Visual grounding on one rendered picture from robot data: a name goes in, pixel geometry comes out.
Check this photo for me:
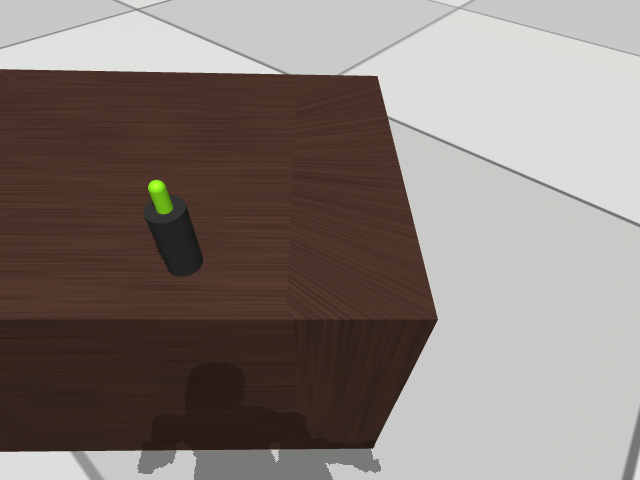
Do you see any bottle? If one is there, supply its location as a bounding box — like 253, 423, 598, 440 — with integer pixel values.
143, 180, 203, 277

